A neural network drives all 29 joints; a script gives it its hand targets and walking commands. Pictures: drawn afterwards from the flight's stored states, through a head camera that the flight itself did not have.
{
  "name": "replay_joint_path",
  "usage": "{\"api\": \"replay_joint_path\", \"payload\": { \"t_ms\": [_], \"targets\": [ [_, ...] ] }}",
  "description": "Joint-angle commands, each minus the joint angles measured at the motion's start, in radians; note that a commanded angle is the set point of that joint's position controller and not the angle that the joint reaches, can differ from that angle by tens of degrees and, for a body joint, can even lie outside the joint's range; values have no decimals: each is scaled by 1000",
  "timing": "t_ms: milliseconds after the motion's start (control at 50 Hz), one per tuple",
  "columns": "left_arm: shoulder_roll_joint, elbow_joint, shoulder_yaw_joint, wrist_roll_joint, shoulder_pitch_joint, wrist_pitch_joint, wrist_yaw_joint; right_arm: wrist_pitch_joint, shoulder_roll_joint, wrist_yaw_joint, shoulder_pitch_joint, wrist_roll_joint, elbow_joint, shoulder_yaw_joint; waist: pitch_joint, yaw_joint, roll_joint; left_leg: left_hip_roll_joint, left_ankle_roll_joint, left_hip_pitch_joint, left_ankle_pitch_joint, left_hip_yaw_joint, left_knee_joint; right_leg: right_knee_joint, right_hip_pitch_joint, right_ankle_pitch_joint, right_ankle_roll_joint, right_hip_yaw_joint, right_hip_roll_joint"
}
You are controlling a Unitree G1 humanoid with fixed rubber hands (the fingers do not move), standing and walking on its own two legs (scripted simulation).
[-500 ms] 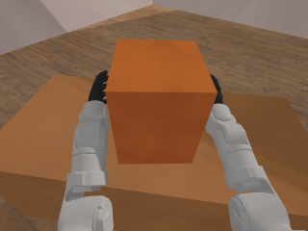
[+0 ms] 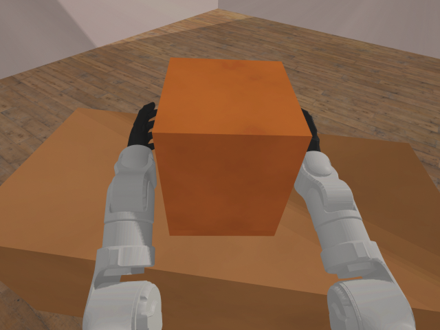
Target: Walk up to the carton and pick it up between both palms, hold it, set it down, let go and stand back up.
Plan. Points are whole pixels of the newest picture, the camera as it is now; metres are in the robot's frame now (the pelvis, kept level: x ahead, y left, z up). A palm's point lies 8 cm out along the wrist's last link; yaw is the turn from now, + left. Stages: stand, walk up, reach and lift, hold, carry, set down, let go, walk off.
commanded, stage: hold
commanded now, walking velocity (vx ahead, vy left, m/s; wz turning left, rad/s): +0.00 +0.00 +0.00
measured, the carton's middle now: (224, 150) +0.38 +0.00 +0.16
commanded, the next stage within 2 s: none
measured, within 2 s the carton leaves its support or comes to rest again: neither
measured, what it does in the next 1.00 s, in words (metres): stands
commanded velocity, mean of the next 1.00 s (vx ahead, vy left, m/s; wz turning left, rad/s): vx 0.00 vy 0.00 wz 0.00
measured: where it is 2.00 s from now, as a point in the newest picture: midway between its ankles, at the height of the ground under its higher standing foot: outside the picture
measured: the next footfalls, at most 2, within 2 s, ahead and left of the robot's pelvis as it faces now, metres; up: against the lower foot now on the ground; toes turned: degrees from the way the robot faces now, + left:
none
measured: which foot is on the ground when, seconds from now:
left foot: down 0.00-1.00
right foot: down 0.00-1.00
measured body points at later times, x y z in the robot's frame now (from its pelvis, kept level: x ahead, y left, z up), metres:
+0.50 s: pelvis +0.00 +0.00 +0.00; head -0.04 +0.02 +0.45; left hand +0.38 +0.14 +0.17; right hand +0.37 -0.15 +0.17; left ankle -0.01 +0.11 -0.75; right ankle +0.04 -0.12 -0.75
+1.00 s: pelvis +0.00 +0.00 +0.00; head -0.04 +0.02 +0.45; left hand +0.38 +0.14 +0.18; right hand +0.37 -0.15 +0.17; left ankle -0.01 +0.11 -0.75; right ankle +0.03 -0.12 -0.75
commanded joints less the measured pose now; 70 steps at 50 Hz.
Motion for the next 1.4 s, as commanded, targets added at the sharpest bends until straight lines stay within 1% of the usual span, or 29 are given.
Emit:
{"api": "replay_joint_path", "payload": {
  "t_ms": [0,40,60,80,100,120,140,160,180,220,240,260,280,340,480,700,920,1180,1200,1220,1240,1260,1280,1300,1320,1340,1360,1380],
  "targets": [
    [-661,-136,-548,-157,-759,-76,-150,-78,686,114,-868,104,-372,468,-489,-5,68,-34,-50,-40,318,47,-71,27,261,243,34,-13,32],
    [-658,-114,-534,-140,-742,-70,-154,-63,666,112,-829,94,-320,445,-427,-18,69,-29,-56,-44,302,46,-83,17,240,211,30,-17,34],
    [-656,-105,-525,-138,-757,-66,-158,-68,659,114,-865,93,-332,440,-422,-10,65,-27,-55,-51,284,46,-87,12,231,179,30,-21,35],
    [-656,-112,-526,-140,-762,-67,-159,-65,658,116,-840,88,-310,432,-416,-21,65,-24,-56,-49,277,48,-92,13,227,167,28,-20,35],
    [-658,-112,-529,-146,-781,-66,-158,-71,655,119,-874,90,-322,429,-423,-15,71,-24,-57,-49,274,46,-88,12,218,152,25,-23,36],
    [-667,-118,-540,-149,-778,-67,-158,-72,662,118,-862,93,-328,428,-423,-25,84,-23,-59,-43,288,44,-83,13,219,164,24,-21,34],
    [-675,-129,-550,-158,-780,-68,-156,-77,661,118,-876,101,-352,437,-449,-26,92,-23,-64,-33,314,42,-72,17,221,181,23,-20,35],
    [-675,-149,-560,-162,-780,-73,-154,-74,669,115,-855,104,-353,445,-463,-33,85,-24,-64,-20,338,42,-64,22,229,211,27,-20,37],
    [-671,-135,-550,-152,-760,-70,-153,-73,662,113,-857,108,-354,454,-454,-20,85,-23,-66,-18,353,40,-61,23,230,219,27,-21,39],
    [-670,-131,-552,-153,-748,-71,-154,-69,662,112,-838,103,-352,453,-454,-29,72,-23,-65,-21,342,40,-69,19,226,209,29,-23,40],
    [-681,-191,-557,-137,-734,-57,-138,-70,628,119,-860,124,-318,448,-423,1,122,-14,-88,16,433,28,-43,23,212,183,8,-23,51],
    [-676,-188,-561,-135,-734,-43,-134,-75,619,120,-849,125,-325,450,-424,-11,106,-14,-90,40,453,33,-31,9,198,157,10,-28,55],
    [-675,-187,-563,-137,-723,-37,-135,-78,621,118,-857,126,-337,450,-420,-8,100,-13,-88,38,453,36,-30,5,195,152,11,-30,55],
    [-670,-189,-565,-142,-725,-36,-138,-81,626,116,-867,120,-357,447,-429,-14,86,-19,-79,25,422,42,-34,8,210,171,16,-28,51],
    [-663,-193,-574,-151,-727,-42,-139,-82,642,113,-871,107,-377,453,-444,-17,72,-27,-66,-4,369,44,-43,19,234,202,24,-22,42],
    [-651,-169,-552,-151,-741,-45,-146,-75,650,111,-874,95,-354,442,-444,-16,64,-31,-55,-31,312,46,-59,23,244,192,29,-19,36],
    [-652,-142,-531,-144,-760,-47,-148,-78,653,114,-891,91,-325,427,-439,-14,68,-31,-54,-31,302,48,-62,20,236,172,27,-21,36],
    [-663,-134,-533,-145,-770,-52,-142,-87,652,119,-902,91,-314,420,-442,-16,74,-27,-60,-17,320,48,-56,16,220,157,23,-24,40],
    [-646,-128,-532,-159,-762,-65,-152,-90,692,111,-891,94,-388,463,-489,-6,27,-36,-37,-37,309,51,-60,17,261,217,38,-17,31],
    [-639,-128,-532,-163,-791,-80,-152,-80,685,109,-889,95,-354,456,-485,-8,40,-35,-39,-61,283,47,-75,28,257,223,38,-15,31],
    [-643,-142,-539,-167,-815,-89,-150,-78,693,111,-885,95,-345,458,-496,-9,47,-32,-41,-60,276,46,-81,31,256,215,38,-14,31],
    [-651,-141,-542,-165,-791,-89,-148,-76,700,112,-864,100,-347,465,-492,-6,54,-34,-41,-51,289,47,-77,29,257,227,36,-12,29],
    [-660,-119,-546,-159,-769,-83,-149,-68,683,111,-834,92,-325,447,-464,-25,65,-31,-48,-48,276,48,-84,21,239,205,31,-11,31],
    [-663,-112,-536,-152,-767,-78,-150,-70,682,115,-857,94,-329,451,-458,-8,76,-32,-48,-60,265,48,-87,18,229,182,29,-12,28],
    [-663,-117,-535,-145,-759,-74,-150,-69,683,116,-843,95,-322,448,-451,-10,79,-31,-50,-57,269,48,-89,18,233,182,28,-13,29],
    [-656,-102,-527,-141,-774,-71,-153,-68,670,117,-857,89,-307,434,-421,-9,80,-28,-51,-66,250,48,-96,12,217,150,27,-17,30],
    [-665,-94,-527,-139,-766,-68,-155,-70,670,119,-859,89,-306,427,-404,-14,82,-25,-54,-60,255,48,-97,9,208,145,25,-19,31],
    [-662,-112,-536,-145,-781,-71,-157,-72,671,118,-858,88,-308,425,-415,-22,78,-26,-55,-50,257,49,-95,9,209,145,28,-21,32]
  ]
}}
